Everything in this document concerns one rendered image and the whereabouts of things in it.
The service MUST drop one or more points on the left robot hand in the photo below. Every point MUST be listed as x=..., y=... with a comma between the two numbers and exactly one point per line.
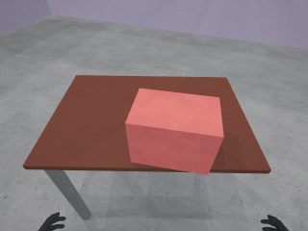
x=47, y=226

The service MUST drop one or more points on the right robot hand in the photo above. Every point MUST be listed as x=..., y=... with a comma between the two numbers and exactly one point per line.
x=273, y=221

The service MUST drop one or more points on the carton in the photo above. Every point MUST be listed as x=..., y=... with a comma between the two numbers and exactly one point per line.
x=174, y=130

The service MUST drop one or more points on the table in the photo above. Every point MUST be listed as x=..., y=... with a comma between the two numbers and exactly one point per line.
x=87, y=130

